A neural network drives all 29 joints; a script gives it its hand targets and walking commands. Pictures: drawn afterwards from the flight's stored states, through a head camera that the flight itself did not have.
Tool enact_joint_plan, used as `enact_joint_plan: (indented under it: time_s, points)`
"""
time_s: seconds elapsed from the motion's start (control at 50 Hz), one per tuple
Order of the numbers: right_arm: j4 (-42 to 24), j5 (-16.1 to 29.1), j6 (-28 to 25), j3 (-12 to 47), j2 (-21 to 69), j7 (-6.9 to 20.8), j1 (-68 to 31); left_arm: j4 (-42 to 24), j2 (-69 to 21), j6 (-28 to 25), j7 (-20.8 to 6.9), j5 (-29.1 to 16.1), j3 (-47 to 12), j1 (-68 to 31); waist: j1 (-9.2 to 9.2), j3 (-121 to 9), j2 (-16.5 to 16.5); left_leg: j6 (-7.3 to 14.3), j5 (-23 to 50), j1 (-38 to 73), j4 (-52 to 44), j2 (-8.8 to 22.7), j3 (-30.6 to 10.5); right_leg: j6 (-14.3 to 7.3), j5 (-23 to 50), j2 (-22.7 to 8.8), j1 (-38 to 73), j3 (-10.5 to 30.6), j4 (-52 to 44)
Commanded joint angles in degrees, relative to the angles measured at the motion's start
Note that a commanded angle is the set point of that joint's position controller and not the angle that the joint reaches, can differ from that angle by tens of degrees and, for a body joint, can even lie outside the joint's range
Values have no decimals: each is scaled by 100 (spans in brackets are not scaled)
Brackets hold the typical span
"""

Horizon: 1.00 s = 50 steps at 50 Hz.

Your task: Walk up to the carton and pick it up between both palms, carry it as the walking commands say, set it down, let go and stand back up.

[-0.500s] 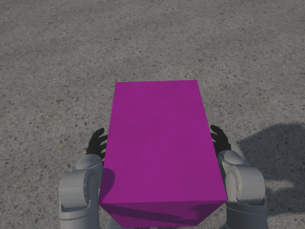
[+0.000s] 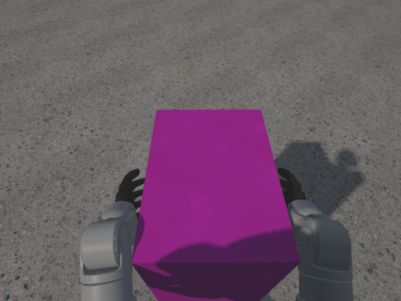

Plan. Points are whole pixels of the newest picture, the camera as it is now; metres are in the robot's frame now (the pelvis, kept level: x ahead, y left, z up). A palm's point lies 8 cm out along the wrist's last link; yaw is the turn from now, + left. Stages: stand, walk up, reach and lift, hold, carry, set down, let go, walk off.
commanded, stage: carry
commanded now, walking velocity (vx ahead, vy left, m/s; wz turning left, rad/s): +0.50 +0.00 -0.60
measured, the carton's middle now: (208, 209) +0.29 -0.01 +0.02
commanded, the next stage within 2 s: none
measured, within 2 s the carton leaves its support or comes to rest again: neither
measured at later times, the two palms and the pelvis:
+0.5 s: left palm (191, 98) +0.61 +0.02 +0.06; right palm (300, 117) +0.54 -0.27 +0.05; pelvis +0.31 -0.06 +0.00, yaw -13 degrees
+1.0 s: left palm (241, 45) +0.91 -0.17 +0.07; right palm (326, 70) +0.74 -0.41 +0.08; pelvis +0.60 -0.13 -0.01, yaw -33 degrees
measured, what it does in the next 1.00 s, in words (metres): walks ahead, turning right: right foot, then left foot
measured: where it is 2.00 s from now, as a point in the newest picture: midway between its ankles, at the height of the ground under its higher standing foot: (258, 175)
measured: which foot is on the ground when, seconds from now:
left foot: down 0.00-0.16, up 0.18-0.62, down 0.64-1.00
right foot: up 0.00-0.14, down 0.16-0.62, up 0.64-1.00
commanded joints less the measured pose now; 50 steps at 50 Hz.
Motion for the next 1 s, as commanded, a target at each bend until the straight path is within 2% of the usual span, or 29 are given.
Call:
enact_joint_plan:
  time_s: [0.0,0.04,0.08,0.1,0.12,0.14,0.16,0.18,0.2,0.22,0.24,0.28,0.32,0.36,0.42,0.52,0.56,0.58,0.6,0.62,0.64,0.66,0.7,0.72,0.76,0.78,0.84,0.9,0.98]
  points:
    - [-460,2147,62,3865,4973,1591,-2671,-533,-4924,-198,-1324,-2060,-3983,-2655,24,-917,1082,359,2520,924,-409,1162,-450,-57,335,194,-85,-351,-576]
    - [-448,2123,84,3840,4921,1590,-2648,-541,-4877,-168,-1312,-2084,-3991,-2684,36,-877,1214,250,3248,1081,-107,1117,-228,-146,368,366,132,-516,-1005]
    - [-469,2081,102,3823,4879,1566,-2618,-519,-4835,-143,-1315,-2097,-3990,-2625,113,-1132,1369,95,4882,1292,794,1074,-50,-180,346,772,746,-796,-1379]
    - [-485,2059,107,3815,4866,1550,-2579,-511,-4823,-135,-1328,-2094,-3983,-2584,156,-1338,1464,-7,5291,1337,1459,1029,1,-174,291,1014,1192,-939,-1651]
    - [-457,2041,105,3816,4871,1534,-2505,-535,-4864,-128,-1349,-2114,-4004,-2648,254,-1671,1397,-178,5078,984,2515,858,190,-230,605,1187,2214,-1003,-2214]
    - [-405,1990,107,3786,4824,1510,-2534,-581,-4909,-112,-1381,-2153,-4010,-2663,443,-1879,908,-307,3653,-140,3817,618,-7,-367,677,846,3385,-299,-2462]
    - [-371,1920,124,3771,4878,1484,-2536,-475,-4834,-122,-1398,-2161,-3996,-2706,302,-2049,-731,-566,-164,-2328,5256,22,-452,-1113,1688,-789,4738,2482,-2530]
    - [-361,1956,105,3786,4973,1456,-2597,-288,-4987,-163,-1442,-2194,-3999,-2553,285,-2368,-1183,-595,-1645,-3773,6092,-369,-1395,-1612,2029,-1241,5719,3891,-2893]
    - [-348,1908,58,3759,5111,1428,-2516,-361,-5174,-184,-1465,-2261,-4025,-2613,268,-2302,-551,-439,-1560,-4027,6168,-61,-1947,-1557,2735,-1237,5576,3494,-2753]
    - [-380,1909,14,3794,5259,1420,-2554,-356,-5310,-233,-1495,-2274,-3984,-2619,255,-2241,-134,-302,-1207,-3958,5785,90,-2182,-1402,3097,-1140,5214,3090,-2649]
    - [-414,1967,-33,3860,5472,1413,-2618,-394,-5488,-281,-1522,-2348,-4007,-2673,242,-2141,119,-272,-974,-3834,5279,188,-2278,-1255,3195,-1054,4834,2762,-2686]
    - [-515,2126,-159,4073,5731,1385,-2744,-592,-5652,-396,-1568,-2566,-4178,-2896,230,-2285,-34,-364,-773,-3439,4472,184,-2240,-1089,2998,-895,4516,2303,-2897]
    - [-605,2170,-263,4174,5786,1323,-2662,-876,-5538,-485,-1582,-2637,-4282,-2966,220,-2297,-260,-433,-656,-3396,4055,41,-2074,-1085,2957,-801,4476,2121,-3002]
    - [-735,2176,-311,4258,5735,1265,-2608,-979,-5412,-518,-1585,-2588,-4274,-2837,231,-2198,-380,-462,-250,-3525,3670,-32,-1912,-1053,3125,-701,4561,1932,-3042]
    - [-820,2154,-291,4328,5573,1249,-2523,-918,-5214,-494,-1581,-2441,-4180,-2528,231,-1933,-501,-479,498,-3472,3136,-151,-1714,-875,3510,-464,4492,1632,-2992]
    - [-759,2111,-131,4273,5263,1337,-2506,-776,-4965,-384,-1526,-2213,-3999,-2214,273,-1373,-623,-407,944,-3025,1986,-522,-1432,-705,4081,-173,4097,1398,-2726]
    - [-625,2093,-45,4210,5152,1389,-2503,-662,-4898,-321,-1487,-2129,-3939,-2180,257,-1354,-680,-311,874,-2370,1306,-797,-1230,-628,4648,-58,3845,1295,-2371]
    - [-505,2089,-10,4168,5108,1413,-2473,-589,-4859,-296,-1468,-2100,-3916,-2194,183,-1541,-624,-269,1075,-1652,776,-895,-1095,-504,4642,70,3684,1172,-1891]
    - [-362,2087,13,4124,5101,1441,-2417,-529,-4816,-282,-1460,-2073,-3922,-2251,25,-1954,-384,-247,1573,-226,198,-699,-1061,-321,3788,253,3022,936,-1031]
    - [-264,2070,29,4042,4993,1460,-2365,-519,-4820,-251,-1472,-2054,-3963,-2272,-30,-2590,259,-2,897,1418,226,608,-2440,-115,1829,426,1754,825,161]
    - [-209,2040,-16,3944,4932,1442,-2393,-678,-4944,-207,-1506,-2169,-4007,-2416,134,-2767,1790,743,1161,2554,5,2165,-4714,29,-1473,862,92,634,1484]
    - [20,1895,-43,3770,5034,1423,-2218,-634,-4798,-187,-1551,-2178,-4040,-2710,91,-2586,1502,1084,932,2076,16,2158,-4872,-58,-1660,474,-325,890,2332]
    - [63,1844,-119,3745,5275,1420,-2387,-495,-5075,-235,-1622,-2391,-4141,-3227,23,-1974,588,913,849,1160,-247,1845,-3706,-110,-1128,-8,-393,1057,2207]
    - [11,1880,-135,3765,5383,1438,-2462,-431,-5203,-254,-1633,-2460,-4172,-3329,41,-1763,521,765,616,825,-450,1697,-3190,-62,-1000,-173,-330,1050,1834]
    - [-137,2006,-151,3821,5439,1466,-2637,-434,-5265,-282,-1620,-2497,-4196,-3329,39,-1644,794,652,457,539,-653,1480,-2329,-21,-937,-185,-195,718,1280]
    - [-234,2060,-153,3848,5409,1479,-2712,-470,-5259,-299,-1597,-2482,-4189,-3288,26,-1645,860,668,486,529,-703,1462,-2093,-23,-896,-185,-208,588,1076]
    - [-518,2170,-124,3945,5232,1518,-2855,-528,-5165,-324,-1490,-2365,-4130,-3030,11,-1499,770,704,949,603,-713,1425,-1533,-8,-522,-206,-364,292,502]
    - [-563,2197,-75,3977,5060,1574,-2795,-489,-5033,-310,-1398,-2216,-4049,-2765,5,-1260,842,603,1960,654,-498,1238,-944,-25,-121,-89,-351,-26,-151]
    - [-560,2200,-21,3973,4900,1631,-2740,-499,-4909,-276,-1318,-2143,-4027,-2678,4,-1047,1086,394,3012,841,-136,1074,-415,-166,249,205,-56,-409,-1000]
